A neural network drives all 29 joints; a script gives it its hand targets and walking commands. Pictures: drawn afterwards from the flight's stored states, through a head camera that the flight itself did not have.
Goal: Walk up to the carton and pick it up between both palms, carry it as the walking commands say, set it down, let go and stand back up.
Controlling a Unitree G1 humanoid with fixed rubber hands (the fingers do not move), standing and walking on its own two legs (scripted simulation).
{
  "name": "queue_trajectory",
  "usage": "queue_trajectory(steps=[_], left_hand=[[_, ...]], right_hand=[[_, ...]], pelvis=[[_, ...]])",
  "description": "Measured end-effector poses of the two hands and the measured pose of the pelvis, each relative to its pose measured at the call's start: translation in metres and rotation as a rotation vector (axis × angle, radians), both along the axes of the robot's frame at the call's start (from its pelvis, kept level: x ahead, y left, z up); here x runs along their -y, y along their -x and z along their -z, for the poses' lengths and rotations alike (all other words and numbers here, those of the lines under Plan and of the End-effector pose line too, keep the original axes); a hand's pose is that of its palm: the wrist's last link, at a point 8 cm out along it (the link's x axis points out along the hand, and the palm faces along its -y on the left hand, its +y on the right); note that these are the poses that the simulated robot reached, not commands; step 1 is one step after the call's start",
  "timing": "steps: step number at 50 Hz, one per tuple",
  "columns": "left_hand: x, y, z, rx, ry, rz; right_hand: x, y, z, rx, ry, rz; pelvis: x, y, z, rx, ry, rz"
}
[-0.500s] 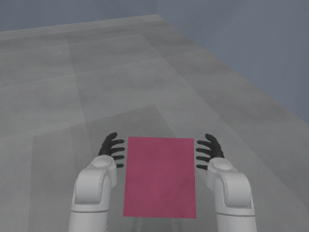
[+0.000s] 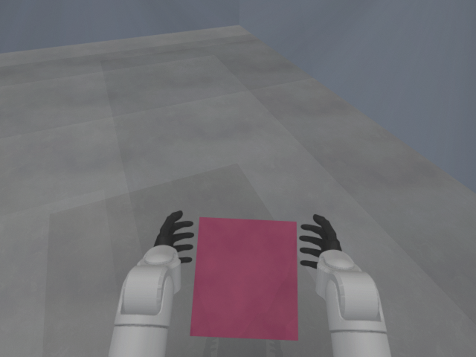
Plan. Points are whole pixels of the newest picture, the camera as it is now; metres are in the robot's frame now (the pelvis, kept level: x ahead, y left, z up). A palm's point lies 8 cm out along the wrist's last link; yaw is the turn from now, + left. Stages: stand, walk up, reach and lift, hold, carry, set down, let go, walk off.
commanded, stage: carry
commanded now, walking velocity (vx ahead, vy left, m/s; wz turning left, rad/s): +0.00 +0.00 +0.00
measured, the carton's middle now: (244, 273) +0.32 +0.00 -0.06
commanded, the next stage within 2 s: hold in 0.26 s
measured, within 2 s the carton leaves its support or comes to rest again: neither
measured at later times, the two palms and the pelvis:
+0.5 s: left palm (159, 275) +0.26 +0.14 +0.04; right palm (322, 279) +0.26 -0.13 +0.03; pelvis -0.01 +0.00 +0.00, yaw -2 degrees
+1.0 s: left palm (153, 249) +0.29 +0.15 +0.07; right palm (317, 252) +0.29 -0.12 +0.06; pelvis +0.00 +0.01 +0.01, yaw +0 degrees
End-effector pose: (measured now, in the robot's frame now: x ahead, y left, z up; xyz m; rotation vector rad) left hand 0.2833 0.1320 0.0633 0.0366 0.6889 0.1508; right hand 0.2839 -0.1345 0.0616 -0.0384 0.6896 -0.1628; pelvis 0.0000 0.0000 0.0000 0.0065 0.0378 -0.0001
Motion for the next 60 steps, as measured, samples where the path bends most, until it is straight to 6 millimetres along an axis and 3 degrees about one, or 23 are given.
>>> queue_trajectory(steps=[13,20,24,31,37,60], left_hand=[[0.004,0.003,0.01,0.005,0.006,0.009],[-0.002,0.021,0.037,-0.048,-0.038,0.03],[-0.01,0.024,0.031,-0.018,-0.028,0.013],[-0.014,0.006,0.004,0.039,-0.022,-0.002],[-0.019,-0.001,-0.011,0.046,-0.03,-0.018],[-0.017,-0.012,0.004,0.008,-0.017,0.052]], right_hand=[[0.006,0.004,0.01,0.003,-0.01,-0.008],[0.001,0.023,0.039,-0.05,-0.014,-0.053],[-0.007,0.023,0.033,-0.023,-0.003,-0.076],[-0.014,0.003,0.008,0.023,0.021,-0.066],[-0.019,-0.005,-0.006,0.028,-0.008,-0.06],[-0.011,-0.01,0.005,0.001,-0.009,-0.069]], pelvis=[[0.005,-0.002,0.001,0.004,-0.001,-0.001],[0.004,0.001,-0.006,0.117,-0.003,0.02],[0.002,0.007,-0.005,0.14,0.004,0.042],[-0.004,0.016,-0.001,0.191,0.005,0.028],[-0.008,0.013,-0.002,0.224,0.002,0.006],[-0.011,-0.004,-0.01,0.194,0.012,-0.009]])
